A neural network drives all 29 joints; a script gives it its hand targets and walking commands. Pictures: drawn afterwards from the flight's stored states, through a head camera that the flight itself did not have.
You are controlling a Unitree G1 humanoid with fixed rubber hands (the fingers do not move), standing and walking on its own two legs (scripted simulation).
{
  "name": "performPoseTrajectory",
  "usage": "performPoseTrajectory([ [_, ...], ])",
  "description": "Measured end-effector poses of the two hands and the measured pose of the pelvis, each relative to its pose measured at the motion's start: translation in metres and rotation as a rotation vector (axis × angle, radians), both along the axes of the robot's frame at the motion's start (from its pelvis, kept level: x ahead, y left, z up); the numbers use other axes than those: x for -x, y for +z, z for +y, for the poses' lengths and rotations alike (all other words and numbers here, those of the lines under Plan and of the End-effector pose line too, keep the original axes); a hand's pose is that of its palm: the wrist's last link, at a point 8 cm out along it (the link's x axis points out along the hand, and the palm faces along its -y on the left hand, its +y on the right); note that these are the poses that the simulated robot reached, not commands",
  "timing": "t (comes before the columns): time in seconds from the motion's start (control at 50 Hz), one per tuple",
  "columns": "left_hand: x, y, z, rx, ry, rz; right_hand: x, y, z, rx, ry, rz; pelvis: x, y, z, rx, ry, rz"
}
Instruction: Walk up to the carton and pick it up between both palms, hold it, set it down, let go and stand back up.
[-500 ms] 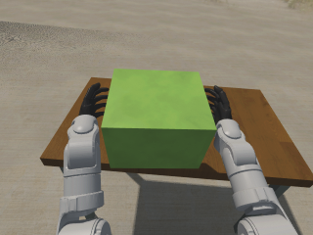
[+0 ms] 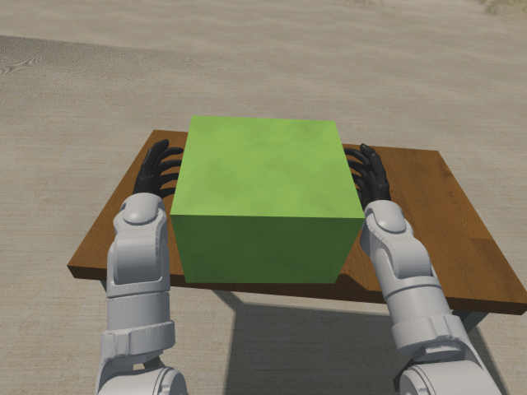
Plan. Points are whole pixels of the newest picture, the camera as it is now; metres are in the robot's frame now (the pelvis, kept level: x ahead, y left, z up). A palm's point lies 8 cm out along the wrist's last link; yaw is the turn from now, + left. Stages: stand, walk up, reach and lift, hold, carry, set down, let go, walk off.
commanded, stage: hold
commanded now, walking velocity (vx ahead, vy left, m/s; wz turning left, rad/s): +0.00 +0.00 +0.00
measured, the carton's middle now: (262, 198) +0.39 +0.01 +0.13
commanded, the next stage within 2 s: set down in 0.74 s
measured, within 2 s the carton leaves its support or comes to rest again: neither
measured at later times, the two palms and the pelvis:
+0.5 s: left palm (150, 195) +0.35 +0.17 +0.18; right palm (373, 198) +0.35 -0.15 +0.17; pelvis +0.00 +0.00 +0.00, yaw +0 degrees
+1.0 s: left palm (149, 190) +0.35 +0.17 +0.18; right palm (375, 194) +0.35 -0.15 +0.17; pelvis +0.00 +0.00 +0.00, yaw +0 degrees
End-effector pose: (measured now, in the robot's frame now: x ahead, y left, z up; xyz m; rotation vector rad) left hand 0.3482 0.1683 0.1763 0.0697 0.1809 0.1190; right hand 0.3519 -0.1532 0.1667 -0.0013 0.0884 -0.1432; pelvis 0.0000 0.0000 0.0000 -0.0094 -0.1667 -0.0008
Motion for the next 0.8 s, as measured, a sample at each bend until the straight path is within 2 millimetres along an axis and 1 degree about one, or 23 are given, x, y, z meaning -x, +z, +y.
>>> performPoseTrajectory([
  [0.8, 0.0001, -0.0004, 0.0000, 0.000, 0.000, 0.001, 0.0000, 0.0000, 0.0000, 0.000, 0.000, -0.002, 0.0001, 0.0000, 0.0000, 0.000, 0.000, 0.000],
])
